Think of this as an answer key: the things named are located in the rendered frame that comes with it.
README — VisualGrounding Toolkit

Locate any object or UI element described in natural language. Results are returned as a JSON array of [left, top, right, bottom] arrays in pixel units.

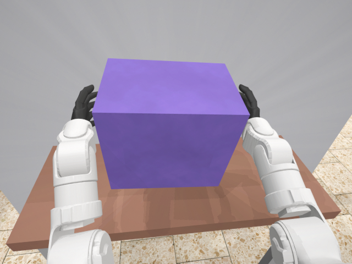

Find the table
[[6, 135, 341, 264]]

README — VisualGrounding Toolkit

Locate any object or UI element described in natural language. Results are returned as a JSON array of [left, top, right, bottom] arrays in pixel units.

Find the robot right upper arm
[[269, 217, 352, 264]]

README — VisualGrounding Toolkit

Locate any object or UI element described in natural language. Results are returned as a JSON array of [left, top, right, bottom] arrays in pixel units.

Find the right robot forearm
[[242, 117, 342, 260]]

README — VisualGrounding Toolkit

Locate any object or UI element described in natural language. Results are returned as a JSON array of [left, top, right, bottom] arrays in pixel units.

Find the left robot hand
[[71, 85, 98, 127]]

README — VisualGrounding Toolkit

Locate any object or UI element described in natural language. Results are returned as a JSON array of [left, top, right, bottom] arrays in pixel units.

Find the right robot hand
[[239, 84, 260, 119]]

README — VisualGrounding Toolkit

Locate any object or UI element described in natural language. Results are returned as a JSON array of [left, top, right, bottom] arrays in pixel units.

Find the carton
[[92, 58, 250, 189]]

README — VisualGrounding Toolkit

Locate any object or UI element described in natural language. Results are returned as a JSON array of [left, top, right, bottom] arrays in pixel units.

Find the robot left upper arm
[[48, 229, 114, 264]]

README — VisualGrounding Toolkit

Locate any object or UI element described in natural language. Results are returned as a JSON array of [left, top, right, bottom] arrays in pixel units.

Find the left robot forearm
[[46, 119, 102, 264]]

